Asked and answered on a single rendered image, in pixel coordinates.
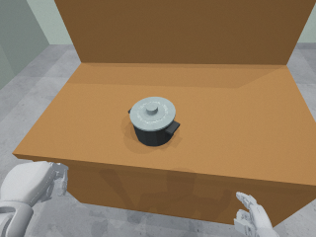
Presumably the robot right hand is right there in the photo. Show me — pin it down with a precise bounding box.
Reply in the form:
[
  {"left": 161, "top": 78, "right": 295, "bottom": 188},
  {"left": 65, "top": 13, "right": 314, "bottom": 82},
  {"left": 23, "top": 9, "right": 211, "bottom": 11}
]
[{"left": 234, "top": 192, "right": 273, "bottom": 237}]

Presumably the robot left forearm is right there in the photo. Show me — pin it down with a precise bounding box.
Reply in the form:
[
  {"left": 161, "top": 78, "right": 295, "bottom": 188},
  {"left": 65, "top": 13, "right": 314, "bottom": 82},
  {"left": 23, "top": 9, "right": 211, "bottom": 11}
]
[{"left": 0, "top": 200, "right": 34, "bottom": 237}]

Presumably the pot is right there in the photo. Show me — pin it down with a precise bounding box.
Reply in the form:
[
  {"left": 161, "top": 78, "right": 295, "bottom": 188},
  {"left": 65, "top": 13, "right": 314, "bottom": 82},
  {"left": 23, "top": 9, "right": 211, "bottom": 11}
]
[{"left": 128, "top": 108, "right": 181, "bottom": 147}]

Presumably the table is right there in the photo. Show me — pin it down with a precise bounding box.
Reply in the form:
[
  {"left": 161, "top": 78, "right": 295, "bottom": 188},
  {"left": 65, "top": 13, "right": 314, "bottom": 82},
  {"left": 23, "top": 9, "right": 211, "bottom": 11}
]
[{"left": 12, "top": 0, "right": 316, "bottom": 228}]

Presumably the lid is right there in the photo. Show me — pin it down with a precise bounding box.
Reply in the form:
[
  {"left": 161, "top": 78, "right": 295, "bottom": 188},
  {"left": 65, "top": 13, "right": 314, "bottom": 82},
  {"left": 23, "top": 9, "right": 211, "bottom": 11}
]
[{"left": 129, "top": 97, "right": 176, "bottom": 131}]

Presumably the robot right forearm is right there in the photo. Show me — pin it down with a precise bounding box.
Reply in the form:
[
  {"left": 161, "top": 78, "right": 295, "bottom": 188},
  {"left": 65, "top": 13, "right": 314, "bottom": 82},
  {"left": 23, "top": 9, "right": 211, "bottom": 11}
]
[{"left": 255, "top": 227, "right": 279, "bottom": 237}]

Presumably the robot left hand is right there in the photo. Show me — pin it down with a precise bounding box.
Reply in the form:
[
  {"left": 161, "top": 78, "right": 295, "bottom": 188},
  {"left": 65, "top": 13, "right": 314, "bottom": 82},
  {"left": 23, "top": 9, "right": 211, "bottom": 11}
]
[{"left": 0, "top": 161, "right": 69, "bottom": 207}]

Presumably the knob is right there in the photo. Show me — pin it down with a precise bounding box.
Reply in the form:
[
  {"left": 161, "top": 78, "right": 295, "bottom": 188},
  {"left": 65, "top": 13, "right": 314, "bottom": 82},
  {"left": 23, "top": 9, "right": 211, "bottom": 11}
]
[{"left": 145, "top": 103, "right": 158, "bottom": 115}]

